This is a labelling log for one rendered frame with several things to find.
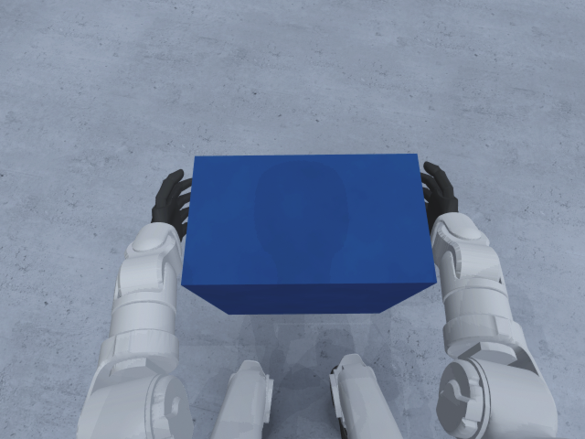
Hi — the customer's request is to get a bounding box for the right robot upper arm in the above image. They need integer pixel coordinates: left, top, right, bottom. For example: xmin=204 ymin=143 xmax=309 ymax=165
xmin=436 ymin=357 xmax=569 ymax=439

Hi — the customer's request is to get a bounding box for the left robot hand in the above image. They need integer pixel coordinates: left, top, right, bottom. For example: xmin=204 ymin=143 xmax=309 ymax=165
xmin=151 ymin=169 xmax=192 ymax=242

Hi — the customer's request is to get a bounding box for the right robot forearm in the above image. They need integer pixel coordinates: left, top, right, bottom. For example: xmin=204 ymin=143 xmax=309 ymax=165
xmin=431 ymin=212 xmax=558 ymax=436

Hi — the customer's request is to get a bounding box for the right robot hand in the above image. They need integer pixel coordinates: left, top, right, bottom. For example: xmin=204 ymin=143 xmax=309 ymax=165
xmin=420 ymin=161 xmax=459 ymax=236

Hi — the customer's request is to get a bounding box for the left robot shin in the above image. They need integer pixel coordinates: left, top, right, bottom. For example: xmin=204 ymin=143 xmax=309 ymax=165
xmin=227 ymin=360 xmax=266 ymax=388

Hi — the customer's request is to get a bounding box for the left robot upper arm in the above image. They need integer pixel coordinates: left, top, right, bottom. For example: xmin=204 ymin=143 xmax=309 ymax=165
xmin=78 ymin=373 xmax=194 ymax=439

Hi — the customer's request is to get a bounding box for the left robot forearm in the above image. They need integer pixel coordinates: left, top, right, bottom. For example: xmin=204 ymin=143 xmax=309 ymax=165
xmin=76 ymin=222 xmax=183 ymax=439

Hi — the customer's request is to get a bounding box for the left robot thigh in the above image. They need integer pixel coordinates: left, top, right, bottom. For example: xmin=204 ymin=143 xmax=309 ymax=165
xmin=209 ymin=369 xmax=273 ymax=439

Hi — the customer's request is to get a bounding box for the carton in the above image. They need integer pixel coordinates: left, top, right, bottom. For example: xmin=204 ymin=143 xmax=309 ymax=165
xmin=181 ymin=154 xmax=437 ymax=315

